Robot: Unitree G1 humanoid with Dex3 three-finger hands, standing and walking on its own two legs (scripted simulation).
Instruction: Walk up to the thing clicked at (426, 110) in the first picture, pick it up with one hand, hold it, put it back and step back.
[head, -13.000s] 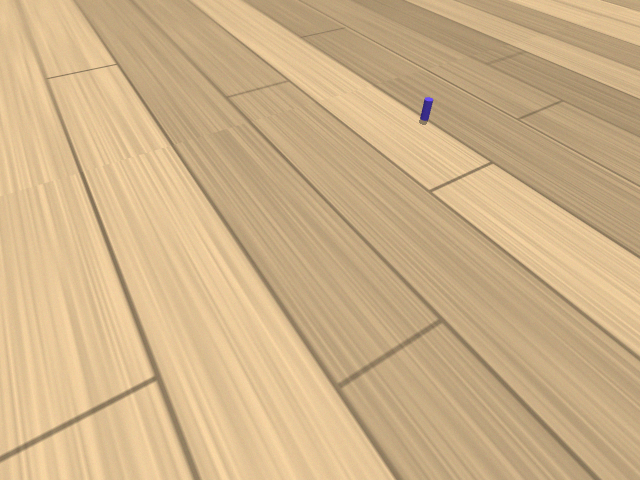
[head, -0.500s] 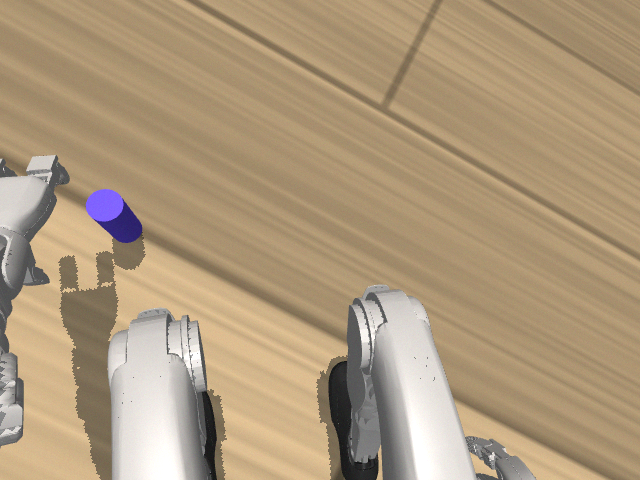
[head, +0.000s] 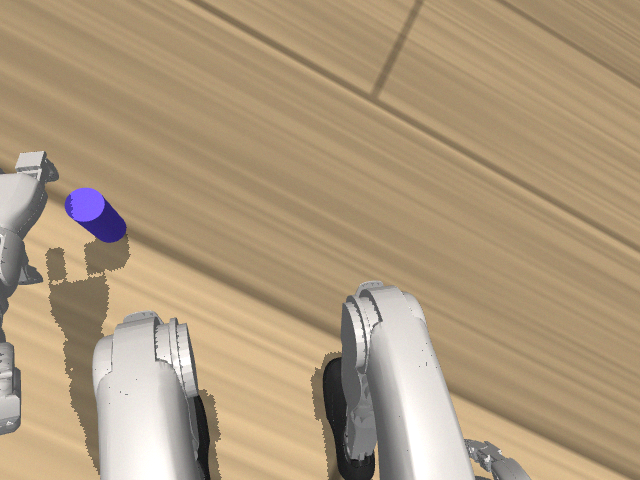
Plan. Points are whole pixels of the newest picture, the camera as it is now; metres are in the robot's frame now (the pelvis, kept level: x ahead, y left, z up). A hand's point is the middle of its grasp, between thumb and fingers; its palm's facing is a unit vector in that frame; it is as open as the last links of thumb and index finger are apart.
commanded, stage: approach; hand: left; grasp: from above
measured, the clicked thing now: (98, 217) +0.49 +0.27 -0.28
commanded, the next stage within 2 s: close in in 0.60 s
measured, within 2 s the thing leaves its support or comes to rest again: neither
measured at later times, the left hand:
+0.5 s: hand (98, 167) +0.52 +0.23 -0.14, palm faces -0.43 -0.05 -0.90, open 14.0 cm
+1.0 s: hand (68, 215) +0.47 +0.28 -0.19, palm faces -0.44 -0.05 -0.90, open 13.7 cm
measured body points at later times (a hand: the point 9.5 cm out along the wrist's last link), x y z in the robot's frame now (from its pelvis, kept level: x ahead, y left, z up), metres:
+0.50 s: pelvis +0.00 +0.00 +0.00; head +0.24 +0.04 +0.38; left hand +0.53 +0.23 -0.09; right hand +0.00 -0.27 -0.10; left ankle +0.08 +0.13 -0.31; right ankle +0.10 -0.13 -0.31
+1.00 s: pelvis +0.00 +0.00 -0.02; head +0.24 +0.08 +0.36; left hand +0.49 +0.28 -0.14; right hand +0.07 -0.28 -0.11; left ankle +0.08 +0.14 -0.31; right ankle +0.10 -0.13 -0.31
